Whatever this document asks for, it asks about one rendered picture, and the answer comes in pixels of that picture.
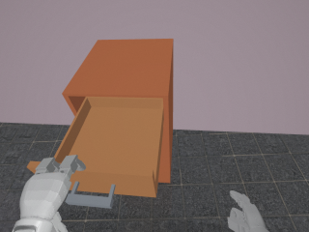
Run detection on cabinet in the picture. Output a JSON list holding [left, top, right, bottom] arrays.
[[62, 39, 174, 184]]

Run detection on left robot forearm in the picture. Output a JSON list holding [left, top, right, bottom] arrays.
[[12, 217, 53, 232]]

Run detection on left robot hand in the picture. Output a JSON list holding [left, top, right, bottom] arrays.
[[19, 155, 86, 232]]

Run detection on drawer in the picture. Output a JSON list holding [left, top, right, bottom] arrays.
[[27, 97, 164, 198]]

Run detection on handle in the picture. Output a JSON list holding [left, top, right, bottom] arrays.
[[65, 181, 116, 209]]

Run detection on right robot hand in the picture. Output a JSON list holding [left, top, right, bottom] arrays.
[[227, 190, 267, 232]]

